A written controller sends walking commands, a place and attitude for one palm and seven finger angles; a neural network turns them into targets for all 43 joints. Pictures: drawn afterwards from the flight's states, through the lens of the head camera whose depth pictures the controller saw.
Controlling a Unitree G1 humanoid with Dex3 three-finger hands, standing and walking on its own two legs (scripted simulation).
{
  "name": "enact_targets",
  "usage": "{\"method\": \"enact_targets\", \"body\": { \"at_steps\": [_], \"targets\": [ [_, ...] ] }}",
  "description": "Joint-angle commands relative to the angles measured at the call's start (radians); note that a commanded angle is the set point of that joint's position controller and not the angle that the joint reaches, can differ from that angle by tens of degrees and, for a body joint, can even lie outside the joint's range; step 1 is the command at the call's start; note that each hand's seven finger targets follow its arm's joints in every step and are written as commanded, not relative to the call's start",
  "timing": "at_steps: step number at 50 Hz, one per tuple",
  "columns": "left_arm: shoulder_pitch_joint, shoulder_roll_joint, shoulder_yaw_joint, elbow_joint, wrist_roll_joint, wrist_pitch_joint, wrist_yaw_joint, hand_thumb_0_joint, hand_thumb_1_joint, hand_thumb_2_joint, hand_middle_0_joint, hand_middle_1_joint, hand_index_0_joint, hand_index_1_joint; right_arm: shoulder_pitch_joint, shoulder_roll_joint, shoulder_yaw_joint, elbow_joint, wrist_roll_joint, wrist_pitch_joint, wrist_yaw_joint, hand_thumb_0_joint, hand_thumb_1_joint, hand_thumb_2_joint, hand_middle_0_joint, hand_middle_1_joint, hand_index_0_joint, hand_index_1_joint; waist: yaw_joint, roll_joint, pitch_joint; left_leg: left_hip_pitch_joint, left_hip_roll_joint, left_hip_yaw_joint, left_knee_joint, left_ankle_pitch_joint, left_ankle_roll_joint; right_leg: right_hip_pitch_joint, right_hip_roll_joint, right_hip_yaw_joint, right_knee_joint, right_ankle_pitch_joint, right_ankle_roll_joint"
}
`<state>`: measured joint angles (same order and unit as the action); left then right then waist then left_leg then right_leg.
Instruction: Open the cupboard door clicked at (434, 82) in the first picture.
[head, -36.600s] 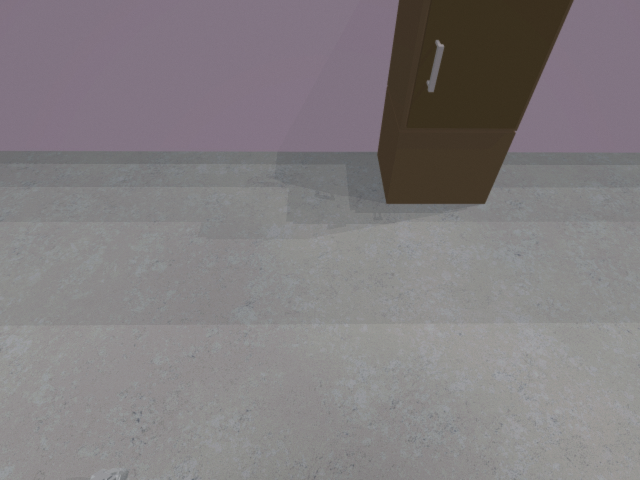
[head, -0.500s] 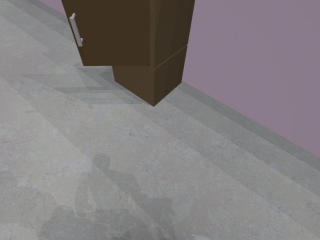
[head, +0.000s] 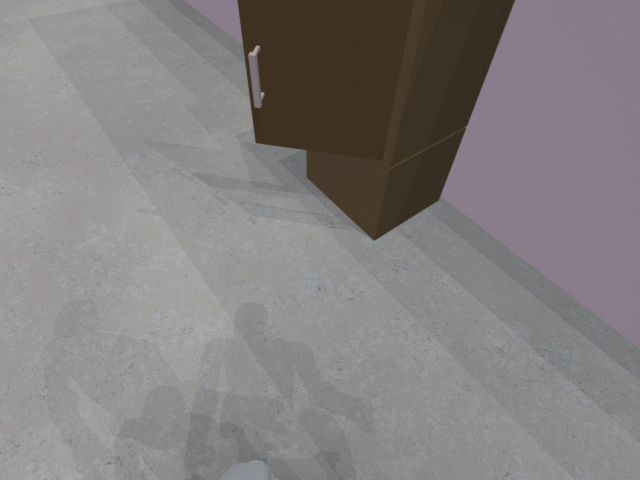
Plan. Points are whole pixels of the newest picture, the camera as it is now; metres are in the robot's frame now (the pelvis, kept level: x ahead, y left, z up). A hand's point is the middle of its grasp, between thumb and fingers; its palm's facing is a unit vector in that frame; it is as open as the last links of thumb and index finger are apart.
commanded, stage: take the last steps up to it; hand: left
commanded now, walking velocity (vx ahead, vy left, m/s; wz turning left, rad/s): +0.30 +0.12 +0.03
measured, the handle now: (257, 77) +1.08 +0.31 -0.10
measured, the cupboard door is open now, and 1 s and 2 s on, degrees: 42 42 42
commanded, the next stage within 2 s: come to a stop and stand still in 1.10 s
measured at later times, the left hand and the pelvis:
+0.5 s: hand (211, 345) +0.32 +0.22 -0.16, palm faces -0.05 -0.98 -0.22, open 7.4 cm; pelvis +0.17 +0.04 -0.02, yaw -1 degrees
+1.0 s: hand (179, 340) +0.34 +0.29 -0.19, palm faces +0.02 -0.98 -0.19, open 7.3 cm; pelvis +0.36 +0.10 -0.01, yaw -3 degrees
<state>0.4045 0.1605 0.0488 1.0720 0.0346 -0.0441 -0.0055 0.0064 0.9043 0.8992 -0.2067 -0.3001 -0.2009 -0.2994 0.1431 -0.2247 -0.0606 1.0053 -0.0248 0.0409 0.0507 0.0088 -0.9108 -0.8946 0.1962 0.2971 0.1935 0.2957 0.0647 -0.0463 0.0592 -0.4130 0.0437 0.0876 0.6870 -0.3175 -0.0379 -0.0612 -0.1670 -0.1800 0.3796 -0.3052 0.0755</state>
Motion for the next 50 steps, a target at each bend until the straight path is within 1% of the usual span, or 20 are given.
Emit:
{"method": "enact_targets", "body": {
  "at_steps": [1, 2, 3, 4, 9, 20, 23, 24, 25, 26, 28, 30, 32, 37, 41, 42, 44, 45, 46, 50],
  "targets": [
    [-0.038, 0.199, 0.049, -0.044, -0.007, 0.0, 0.007, 0.0, 0.9, 0.9, -0.2, -0.3, -0.2, -0.3, 0.113, -0.079, -0.008, -0.055, 0.003, -0.059, -0.018, 0.0, -0.9, -0.9, 0.2, 0.3, 0.2, 0.3, -0.114, -0.038, -0.042, 0.391, -0.047, 0.077, -0.231, 0.029, 0.04, -0.239, -0.121, 0.045, 0.116, 0.142, -0.098],
    [-0.033, 0.133, 0.039, -0.069, -0.013, 0.006, -0.001, 0.0, 0.9, 0.9, -0.2, -0.3, -0.2, -0.3, 0.262, -0.185, -0.037, -0.02, -0.008, -0.068, -0.033, 0.0, -0.9, -0.9, 0.2, 0.3, 0.2, 0.3, -0.177, 0.236, -0.124, 0.581, 0.167, -0.215, -0.283, -0.073, 0.119, -0.437, -0.001, -0.04, 0.414, -0.07, -0.049],
    [-0.107, 0.097, 0.024, -0.126, -0.012, 0.01, 0.0, 0.0, 0.9, 0.9, -0.2, -0.3, -0.2, -0.3, 0.399, -0.258, -0.052, 0.004, -0.01, -0.064, -0.052, 0.0, -0.9, -0.9, 0.2, 0.3, 0.2, 0.3, -0.222, 0.371, -0.14, 0.592, 0.338, -0.484, -0.44, -0.127, 0.213, -0.601, 0.093, -0.005, 0.7, -0.341, -0.033],
    [-0.166, 0.091, 0.02, -0.152, -0.01, 0.004, 0.004, 0.0, 0.9, 0.9, -0.2, -0.3, -0.2, -0.3, 0.369, -0.252, -0.046, 0.011, -0.01, -0.061, -0.06, 0.0, -0.9, -0.9, 0.2, 0.3, 0.2, 0.3, -0.205, 0.257, -0.1, 0.498, 0.384, -0.526, -0.467, -0.202, 0.275, -0.661, 0.061, 0.099, 0.837, -0.317, -0.072],
    [-0.119, 0.066, 0.015, -0.088, -0.005, 0.029, -0.011, 0.0, 0.9, 0.9, -0.2, -0.3, -0.2, -0.3, 0.162, -0.086, 0.005, -0.032, -0.003, -0.096, -0.073, 0.0, -0.9, -0.9, 0.2, 0.3, 0.2, 0.3, -0.064, 0.149, 0.021, 0.218, 0.237, -0.243, -0.518, 0.037, 0.219, -0.551, 0.006, 0.134, 0.779, -0.03, -0.068],
    [-0.332, 0.085, 0.009, -0.181, -0.008, 0.025, -0.018, 0.0, 0.9, 0.9, -0.2, -0.3, -0.2, -0.3, 0.266, -0.087, 0.009, 0.045, -0.008, -0.106, -0.068, 0.0, -0.9, -0.9, 0.2, 0.3, 0.2, 0.3, -0.081, 0.108, 0.031, 0.328, 0.218, -0.128, -0.454, 0.355, 0.226, -0.386, 0.087, 0.086, 0.311, 0.05, -0.081],
    [-0.193, 0.116, 0.024, -0.142, -0.007, 0.014, -0.017, 0.0, 0.9, 0.9, -0.2, -0.3, -0.2, -0.3, 0.256, -0.086, 0.015, 0.063, -0.001, -0.103, -0.07, 0.0, -0.9, -0.9, 0.2, 0.3, 0.2, 0.3, -0.006, 0.057, -0.018, 0.233, 0.134, -0.057, -0.219, 0.398, 0.157, -0.068, 0.132, 0.065, 0.136, 0.123, -0.107],
    [-0.059, 0.179, 0.042, -0.103, -0.005, 0.002, -0.011, 0.0, 0.9, 0.9, -0.2, -0.3, -0.2, -0.3, 0.25, -0.067, 0.017, 0.054, 0.01, -0.106, -0.066, 0.0, -0.9, -0.9, 0.2, 0.3, 0.2, 0.3, 0.046, -0.043, -0.09, 0.064, 0.066, -0.003, -0.006, 0.298, 0.11, 0.181, 0.014, 0.225, 0.09, 0.128, -0.157],
    [0.069, 0.27, 0.065, -0.071, -0.007, -0.002, -0.001, 0.0, 0.9, 0.9, -0.2, -0.3, -0.2, -0.3, 0.263, -0.039, 0.016, 0.024, 0.017, -0.107, -0.06, 0.0, -0.9, -0.9, 0.2, 0.3, 0.2, 0.3, 0.074, -0.239, -0.146, -0.168, -0.063, 0.071, 0.283, -0.144, 0.054, 0.355, -0.253, 0.575, -0.043, 0.174, -0.281],
    [0.065, 0.28, 0.066, -0.077, -0.021, -0.002, 0.008, 0.0, 0.9, 0.9, -0.2, -0.3, -0.2, -0.3, 0.223, -0.081, 0.008, 0.014, 0.014, -0.097, -0.063, 0.0, -0.9, -0.9, 0.2, 0.3, 0.2, 0.3, 0.07, -0.17, -0.133, -0.206, -0.024, -0.047, 0.473, -0.3, 0.051, 0.237, -0.338, 0.7, -0.14, 0.035, -0.353],
    [-0.095, 0.194, 0.043, -0.12, -0.024, 0.001, 0.017, 0.0, 0.9, 0.9, -0.2, -0.3, -0.2, -0.3, 0.133, -0.052, 0.0, 0.001, 0.004, -0.083, -0.057, 0.0, -0.9, -0.9, 0.2, 0.3, 0.2, 0.3, 0.004, -0.062, 0.021, -0.241, 0.06, -0.124, 0.494, -0.121, 0.044, -0.02, -0.258, 0.548, -0.197, -0.092, -0.306],
    [-0.152, 0.138, 0.034, -0.131, -0.02, -0.012, 0.018, 0.0, 0.9, 0.9, -0.2, -0.3, -0.2, -0.3, 0.187, -0.008, 0.004, 0.027, -0.003, -0.068, -0.048, 0.0, -0.9, -0.9, 0.2, 0.3, 0.2, 0.3, -0.048, -0.087, -0.002, -0.132, 0.083, -0.092, 0.386, -0.028, 0.023, -0.123, -0.177, 0.357, -0.219, -0.001, -0.252],
    [-0.152, 0.133, 0.035, -0.117, -0.016, -0.025, 0.012, 0.0, 0.9, 0.9, -0.2, -0.3, -0.2, -0.3, 0.211, 0.022, 0.008, 0.034, -0.003, -0.063, -0.04, 0.0, -0.9, -0.9, 0.2, 0.3, 0.2, 0.3, -0.065, -0.081, -0.032, -0.067, 0.073, -0.047, 0.241, 0.009, 0.007, -0.144, -0.132, 0.264, -0.219, 0.082, -0.236],
    [-0.095, 0.167, 0.05, -0.065, -0.012, -0.029, 0.001, 0.0, 0.9, 0.9, -0.2, -0.3, -0.2, -0.3, 0.113, 0.047, 0.005, -0.011, -0.003, -0.078, -0.021, 0.0, -0.9, -0.9, 0.2, 0.3, 0.2, 0.3, -0.031, -0.057, -0.015, -0.016, 0.026, 0.018, -0.022, 0.073, 0.0, -0.113, -0.112, 0.232, -0.192, 0.055, -0.228],
    [-0.099, 0.166, 0.047, -0.042, -0.014, -0.014, 0.001, 0.0, 0.9, 0.9, -0.2, -0.3, -0.2, -0.3, 0.148, 0.001, -0.004, -0.003, -0.004, -0.096, -0.026, 0.0, -0.9, -0.9, 0.2, 0.3, 0.2, 0.3, -0.078, -0.057, 0.001, 0.21, -0.013, 0.057, -0.213, 0.127, 0.013, -0.207, -0.068, 0.187, -0.062, 0.022, -0.178],
    [-0.103, 0.15, 0.041, -0.051, -0.015, -0.009, -0.003, 0.0, 0.9, 0.9, -0.2, -0.3, -0.2, -0.3, 0.217, -0.041, -0.013, 0.017, -0.005, -0.1, -0.035, 0.0, -0.9, -0.9, 0.2, 0.3, 0.2, 0.3, -0.113, 0.011, -0.024, 0.351, 0.008, 0.025, -0.237, 0.08, 0.031, -0.3, -0.03, 0.155, 0.062, 0.011, -0.153],
    [-0.142, 0.073, 0.02, -0.116, -0.02, -0.009, -0.007, 0.0, 0.9, 0.9, -0.2, -0.3, -0.2, -0.3, 0.436, -0.21, -0.045, 0.05, -0.022, -0.099, -0.062, 0.0, -0.9, -0.9, 0.2, 0.3, 0.2, 0.3, -0.197, 0.321, -0.104, 0.537, 0.378, -0.484, -0.432, -0.056, 0.223, -0.58, 0.155, 0.025, 0.605, -0.286, -0.082],
    [-0.2, 0.091, 0.016, -0.134, -0.012, -0.01, -0.001, 0.0, 0.9, 0.9, -0.2, -0.3, -0.2, -0.3, 0.419, -0.193, -0.038, 0.047, -0.019, -0.093, -0.064, 0.0, -0.9, -0.9, 0.2, 0.3, 0.2, 0.3, -0.192, 0.225, -0.069, 0.438, 0.408, -0.52, -0.457, -0.114, 0.263, -0.606, 0.113, 0.123, 0.767, -0.286, -0.108],
    [-0.214, 0.081, 0.015, -0.13, -0.012, -0.011, -0.001, 0.0, 0.9, 0.9, -0.2, -0.3, -0.2, -0.3, 0.347, -0.166, -0.027, 0.03, -0.015, -0.097, -0.068, 0.0, -0.9, -0.9, 0.2, 0.3, 0.2, 0.3, -0.162, 0.254, -0.055, 0.378, 0.378, -0.484, -0.47, -0.099, 0.258, -0.643, 0.082, 0.151, 0.848, -0.212, -0.107],
    [-0.148, 0.064, 0.012, -0.082, -0.01, 0.01, -0.016, 0.0, 0.9, 0.9, -0.2, -0.3, -0.2, -0.3, 0.209, -0.079, 0.007, 0.007, -0.007, -0.12, -0.08, 0.0, -0.9, -0.9, 0.2, 0.3, 0.2, 0.3, -0.073, 0.16, -0.03, 0.266, 0.275, -0.21, -0.479, 0.216, 0.202, -0.524, 0.034, 0.149, 0.7, -0.056, -0.078]
  ]
}}
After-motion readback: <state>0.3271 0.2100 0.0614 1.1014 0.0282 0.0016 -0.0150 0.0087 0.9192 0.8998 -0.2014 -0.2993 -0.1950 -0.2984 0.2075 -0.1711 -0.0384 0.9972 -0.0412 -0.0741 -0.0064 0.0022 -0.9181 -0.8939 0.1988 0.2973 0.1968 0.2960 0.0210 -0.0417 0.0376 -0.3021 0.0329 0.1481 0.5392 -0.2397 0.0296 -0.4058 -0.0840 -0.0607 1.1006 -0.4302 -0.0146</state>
